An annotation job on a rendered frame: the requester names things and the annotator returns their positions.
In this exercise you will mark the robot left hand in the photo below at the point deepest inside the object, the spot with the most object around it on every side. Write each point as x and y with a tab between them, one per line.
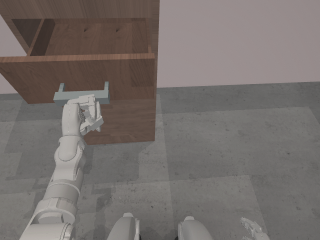
72	116

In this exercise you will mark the handle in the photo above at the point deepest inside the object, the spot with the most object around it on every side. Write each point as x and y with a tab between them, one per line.
62	97

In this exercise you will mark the robot right hand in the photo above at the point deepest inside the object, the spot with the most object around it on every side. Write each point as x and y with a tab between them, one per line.
253	229

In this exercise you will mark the left robot forearm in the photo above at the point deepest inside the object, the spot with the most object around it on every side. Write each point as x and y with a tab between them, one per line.
59	204

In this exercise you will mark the drawer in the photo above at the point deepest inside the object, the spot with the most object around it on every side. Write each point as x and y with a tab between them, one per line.
84	53

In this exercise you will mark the right robot shin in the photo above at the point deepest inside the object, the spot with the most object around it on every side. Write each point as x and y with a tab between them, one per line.
189	218

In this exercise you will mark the left robot thigh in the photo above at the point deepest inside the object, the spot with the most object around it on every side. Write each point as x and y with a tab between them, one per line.
126	228

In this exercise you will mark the cabinet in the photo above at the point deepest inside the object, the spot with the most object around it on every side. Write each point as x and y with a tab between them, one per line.
125	121

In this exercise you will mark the left robot upper arm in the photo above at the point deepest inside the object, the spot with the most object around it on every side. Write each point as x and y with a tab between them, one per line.
50	231

